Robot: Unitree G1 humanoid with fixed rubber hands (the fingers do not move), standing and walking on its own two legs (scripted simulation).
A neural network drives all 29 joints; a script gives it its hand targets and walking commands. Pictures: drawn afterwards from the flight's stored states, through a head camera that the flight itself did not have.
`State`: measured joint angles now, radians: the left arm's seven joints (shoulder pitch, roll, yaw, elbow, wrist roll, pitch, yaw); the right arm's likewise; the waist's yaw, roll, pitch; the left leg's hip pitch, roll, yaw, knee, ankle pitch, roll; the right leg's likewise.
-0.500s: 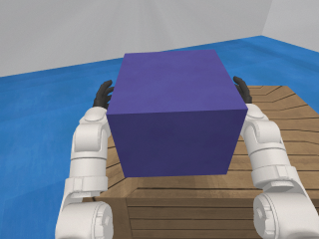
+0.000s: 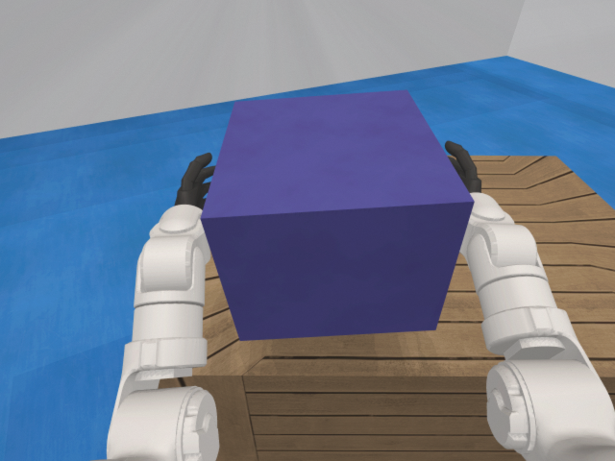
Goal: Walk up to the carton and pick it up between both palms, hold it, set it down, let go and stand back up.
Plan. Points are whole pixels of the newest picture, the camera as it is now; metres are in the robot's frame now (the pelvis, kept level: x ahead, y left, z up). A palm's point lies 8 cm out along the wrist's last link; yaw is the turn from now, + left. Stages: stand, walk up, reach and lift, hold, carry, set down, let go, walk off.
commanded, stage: hold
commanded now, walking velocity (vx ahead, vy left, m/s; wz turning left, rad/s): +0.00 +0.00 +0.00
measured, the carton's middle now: (328, 208) +0.40 -0.01 +0.18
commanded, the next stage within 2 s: none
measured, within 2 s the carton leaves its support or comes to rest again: neither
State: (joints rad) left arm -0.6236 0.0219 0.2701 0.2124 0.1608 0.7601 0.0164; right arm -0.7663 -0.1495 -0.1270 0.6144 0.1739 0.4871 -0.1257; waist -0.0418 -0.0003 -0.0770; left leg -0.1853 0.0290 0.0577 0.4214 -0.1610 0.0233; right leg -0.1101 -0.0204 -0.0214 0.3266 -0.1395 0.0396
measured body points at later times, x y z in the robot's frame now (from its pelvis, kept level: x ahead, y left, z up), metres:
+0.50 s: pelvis -0.01 +0.00 +0.00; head -0.06 +0.01 +0.45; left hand +0.37 +0.17 +0.19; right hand +0.38 -0.18 +0.20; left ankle +0.05 +0.10 -0.74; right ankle +0.03 -0.15 -0.74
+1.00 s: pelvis +0.00 +0.00 +0.00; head -0.07 +0.01 +0.44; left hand +0.37 +0.17 +0.20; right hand +0.38 -0.18 +0.21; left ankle +0.05 +0.10 -0.74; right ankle +0.03 -0.15 -0.74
